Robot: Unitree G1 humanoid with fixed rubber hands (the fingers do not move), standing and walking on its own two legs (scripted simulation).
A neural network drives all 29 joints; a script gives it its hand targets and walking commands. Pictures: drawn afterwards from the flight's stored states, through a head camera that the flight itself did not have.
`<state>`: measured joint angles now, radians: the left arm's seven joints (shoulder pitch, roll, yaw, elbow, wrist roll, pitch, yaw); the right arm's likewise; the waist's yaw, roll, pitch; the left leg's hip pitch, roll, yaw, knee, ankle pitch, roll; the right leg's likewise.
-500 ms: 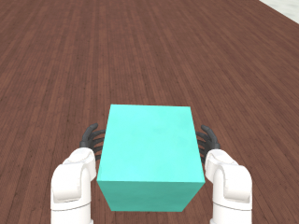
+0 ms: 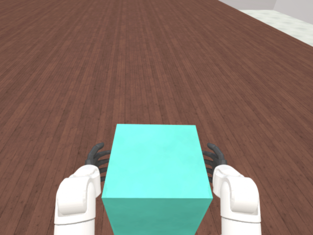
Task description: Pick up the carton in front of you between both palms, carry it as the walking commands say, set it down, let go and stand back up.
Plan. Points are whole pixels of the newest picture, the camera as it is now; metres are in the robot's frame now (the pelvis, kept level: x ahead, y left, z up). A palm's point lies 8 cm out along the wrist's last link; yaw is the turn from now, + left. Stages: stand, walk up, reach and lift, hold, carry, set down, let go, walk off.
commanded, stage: carry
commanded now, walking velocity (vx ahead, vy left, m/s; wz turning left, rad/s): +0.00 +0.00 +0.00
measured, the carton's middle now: (155, 183) +0.28 +0.01 +0.01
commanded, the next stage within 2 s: none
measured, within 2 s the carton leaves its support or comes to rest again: neither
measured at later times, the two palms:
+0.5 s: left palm (83, 190) +0.21 +0.16 +0.09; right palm (219, 192) +0.21 -0.13 +0.09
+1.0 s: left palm (88, 194) +0.23 +0.17 +0.04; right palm (212, 195) +0.23 -0.13 +0.04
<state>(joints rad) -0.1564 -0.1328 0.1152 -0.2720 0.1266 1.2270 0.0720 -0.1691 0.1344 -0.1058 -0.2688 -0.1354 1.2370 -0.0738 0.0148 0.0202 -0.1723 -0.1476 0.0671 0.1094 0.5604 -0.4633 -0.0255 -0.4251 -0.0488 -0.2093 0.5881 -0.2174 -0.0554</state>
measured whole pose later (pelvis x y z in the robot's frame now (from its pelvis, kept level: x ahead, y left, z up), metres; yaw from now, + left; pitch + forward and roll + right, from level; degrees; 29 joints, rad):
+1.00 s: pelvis -0.05 +0.01 +0.00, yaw +0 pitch +1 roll +0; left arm -0.20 -0.14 0.16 0.17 0.25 0.80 0.01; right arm -0.20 0.14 -0.15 0.16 -0.26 0.81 -0.02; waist 0.00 0.01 -0.12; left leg -0.19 0.02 0.12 0.58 -0.40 0.01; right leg -0.44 -0.09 -0.18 0.53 -0.11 -0.04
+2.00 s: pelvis +0.24 +0.05 +0.03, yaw -2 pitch +4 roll -2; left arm -0.16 -0.13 0.14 0.10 0.22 0.70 0.04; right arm -0.16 0.13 -0.14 0.13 -0.20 0.68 -0.04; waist -0.01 0.00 -0.03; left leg -0.19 0.07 0.23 0.33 -0.21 0.03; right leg -0.50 -0.06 -0.13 0.74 -0.32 0.00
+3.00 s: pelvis +0.34 +0.05 +0.00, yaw +1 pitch +2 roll +0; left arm -0.18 -0.14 0.15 0.13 0.22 0.73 0.04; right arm -0.18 0.14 -0.15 0.13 -0.23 0.73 -0.03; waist 0.00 0.01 -0.08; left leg -0.14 0.06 0.17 0.54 -0.42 0.00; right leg -0.36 -0.08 -0.19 0.57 -0.23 -0.01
